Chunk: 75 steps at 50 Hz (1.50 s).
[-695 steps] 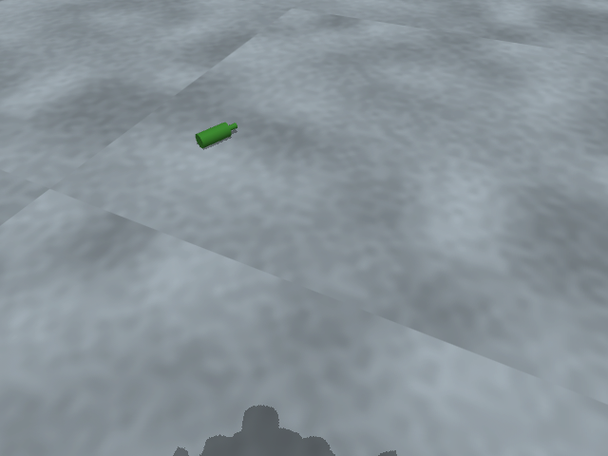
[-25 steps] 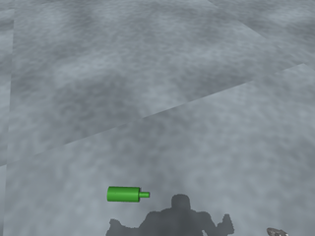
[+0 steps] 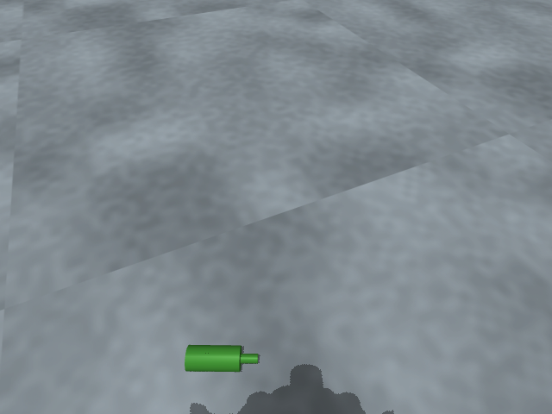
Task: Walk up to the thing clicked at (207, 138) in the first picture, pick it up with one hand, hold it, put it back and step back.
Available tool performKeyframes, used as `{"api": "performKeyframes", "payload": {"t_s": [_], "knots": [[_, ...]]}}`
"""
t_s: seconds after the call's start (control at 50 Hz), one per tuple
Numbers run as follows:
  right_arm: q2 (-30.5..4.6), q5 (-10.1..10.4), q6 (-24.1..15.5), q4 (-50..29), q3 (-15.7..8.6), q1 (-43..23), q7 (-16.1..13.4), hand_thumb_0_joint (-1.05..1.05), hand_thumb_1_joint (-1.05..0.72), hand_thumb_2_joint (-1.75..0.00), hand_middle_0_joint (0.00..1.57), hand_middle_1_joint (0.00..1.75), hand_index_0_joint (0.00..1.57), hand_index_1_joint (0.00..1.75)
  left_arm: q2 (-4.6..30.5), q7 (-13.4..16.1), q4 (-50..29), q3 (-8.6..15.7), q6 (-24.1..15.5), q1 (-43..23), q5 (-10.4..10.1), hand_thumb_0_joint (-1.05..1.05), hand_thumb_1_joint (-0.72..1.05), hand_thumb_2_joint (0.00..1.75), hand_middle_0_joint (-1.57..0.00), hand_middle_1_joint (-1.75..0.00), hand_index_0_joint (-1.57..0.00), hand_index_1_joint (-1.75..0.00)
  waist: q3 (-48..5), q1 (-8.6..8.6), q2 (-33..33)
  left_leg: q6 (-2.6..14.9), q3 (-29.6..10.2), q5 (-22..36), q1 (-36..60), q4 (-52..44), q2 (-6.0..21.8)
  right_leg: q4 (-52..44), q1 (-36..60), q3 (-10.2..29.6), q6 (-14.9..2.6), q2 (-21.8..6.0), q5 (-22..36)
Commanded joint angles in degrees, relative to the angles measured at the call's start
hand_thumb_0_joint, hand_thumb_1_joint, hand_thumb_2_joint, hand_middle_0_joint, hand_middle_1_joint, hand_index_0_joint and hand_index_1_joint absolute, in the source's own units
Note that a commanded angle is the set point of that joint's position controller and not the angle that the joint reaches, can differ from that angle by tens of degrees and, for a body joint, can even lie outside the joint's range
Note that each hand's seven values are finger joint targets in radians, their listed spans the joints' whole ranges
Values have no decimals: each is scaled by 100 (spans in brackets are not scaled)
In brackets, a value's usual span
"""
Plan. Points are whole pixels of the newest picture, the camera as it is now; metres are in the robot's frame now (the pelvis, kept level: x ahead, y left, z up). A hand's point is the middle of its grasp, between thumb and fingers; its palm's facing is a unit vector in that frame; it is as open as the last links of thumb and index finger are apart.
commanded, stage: walk up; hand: left
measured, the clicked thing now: (222, 358) +0.45 +0.19 -0.74
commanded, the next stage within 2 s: stand in 0.68 s
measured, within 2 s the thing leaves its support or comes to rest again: neither
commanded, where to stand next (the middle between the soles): +0.05 -0.01 m, yaw -1 degrees
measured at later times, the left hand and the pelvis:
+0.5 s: hand out of the picture +0.09 +0.25 -0.15, palm faces +0.01 -0.94 -0.35, open 7.4 cm; pelvis +0.01 -0.01 +0.00, yaw +0 degrees
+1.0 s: hand out of the picture +0.10 +0.25 -0.15, palm faces -0.02 -0.94 -0.34, open 7.4 cm; pelvis +0.03 -0.01 +0.00, yaw +0 degrees
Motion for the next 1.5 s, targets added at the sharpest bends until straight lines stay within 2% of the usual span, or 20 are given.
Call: {"api": "performKeyframes", "payload": {"t_s": [0.0,0.1,0.16,0.34,0.36,0.5,0.64,0.66,0.7,0.78,0.84,0.88,1.12,1.18,1.28,1.32,1.48], "knots": [[-1286,-4,-150,-368,-259,-473,-70,0,-90,-90,20,30,20,30,1144,65,-237,214,-148,-277,28,0,90,90,-20,-30,-20,-30,-334,65,339,196,-782,-487,-249,-804,731,-396,248,420,-265,-498,-190],[-1280,15,-146,-308,-267,-419,-88,0,-90,-90,20,30,20,30,1181,77,-185,216,-152,-364,42,0,90,90,-20,-30,-20,-30,-475,14,147,182,-629,33,-42,-667,685,-428,280,447,-235,-572,214],[-1251,32,-143,-288,-260,-479,-85,0,-90,-90,20,30,20,30,1157,82,-121,211,-149,-312,33,0,90,90,-20,-30,-20,-30,-436,30,148,184,-590,218,81,-620,684,-454,171,451,-232,-582,219],[-1249,38,-85,-241,-272,-530,-81,0,-90,-90,20,30,20,30,1162,108,-84,216,-159,-403,54,0,90,90,-20,-30,-20,-30,-396,-23,-52,181,-500,403,249,-534,646,-586,78,469,-203,-625,421],[-1229,40,-81,-231,-280,-512,-79,0,-90,-90,20,30,20,30,1155,112,-68,217,-156,-432,60,0,90,90,-20,-30,-20,-30,-355,-46,-56,169,-505,378,248,-556,643,-605,64,456,-213,-619,304],[-1230,35,-78,-211,-285,-541,-82,0,-90,-90,20,30,20,30,1144,119,-79,236,-154,-408,61,0,90,90,-20,-30,-20,-30,-508,-5,-7,166,-480,658,350,-565,674,-523,242,409,-211,-623,582],[-1238,19,-74,-209,-288,-555,-91,0,-90,-90,20,30,20,30,1132,120,-110,233,-127,-429,62,0,90,90,-20,-30,-20,-30,-395,0,88,158,-472,540,292,-626,662,-534,216,418,-218,-601,497],[-1245,-29,-116,-236,-259,-545,-108,0,-90,-90,20,30,20,30,1141,120,-101,215,-132,-322,98,0,90,90,-20,-30,-20,-30,-458,3,30,134,-559,623,279,-653,728,-515,291,409,-199,-588,332],[-1256,-27,-132,-225,-253,-485,-120,0,-90,-90,20,30,20,30,1167,112,-119,225,-118,-390,102,0,90,90,-20,-30,-20,-30,-326,-42,30,116,-541,297,107,-714,691,-586,258,467,-215,-597,82],[-1282,-13,-162,-243,-233,-549,-114,0,-90,-90,20,30,20,30,1144,87,-150,211,-116,-282,95,0,90,90,-20,-30,-20,-30,-359,21,116,124,-563,252,127,-727,709,-540,296,443,-230,-598,114],[-1282,-11,-160,-241,-223,-426,-118,0,-90,-90,20,30,20,30,1179,91,-167,215,-126,-312,102,0,90,90,-20,-30,-20,-30,-409,-48,41,132,-536,448,149,-681,701,-549,340,458,-222,-616,328],[-1309,-4,-176,-234,-207,-445,-124,0,-90,-90,20,30,20,30,1145,83,-169,205,-118,-240,82,0,90,90,-20,-30,-20,-30,-414,-12,156,127,-539,523,174,-680,701,-514,350,448,-221,-602,420],[-1318,0,-163,-254,-186,-354,-148,0,-90,-90,20,30,20,30,1171,94,-224,189,-109,-195,78,0,90,90,-20,-30,-20,-30,-477,-49,46,137,-486,872,310,-548,717,-499,416,427,-245,-630,756],[-1334,10,-156,-256,-181,-391,-148,0,-90,-90,20,30,20,30,1168,97,-216,182,-101,-155,66,0,90,90,-20,-30,-20,-30,-418,-19,84,111,-517,834,335,-586,713,-514,332,419,-238,-600,618],[-1324,5,-149,-292,-170,-388,-153,0,-90,-90,20,30,20,30,1178,101,-225,187,-111,-132,72,0,90,90,-20,-30,-20,-30,-439,-33,38,129,-480,916,381,-540,719,-506,343,412,-227,-618,781],[-1312,3,-145,-279,-167,-368,-153,0,-90,-90,20,30,20,30,1197,104,-231,192,-103,-168,67,0,90,90,-20,-30,-20,-30,-346,-33,11,100,-498,793,319,-598,696,-520,312,416,-234,-607,607],[-1297,0,-149,-329,-168,-388,-150,0,-90,-90,20,30,20,30,1202,108,-267,196,-106,-161,81,0,90,90,-20,-30,-20,-30,-451,-40,28,107,-473,871,347,-556,707,-506,404,401,-245,-615,752]]}}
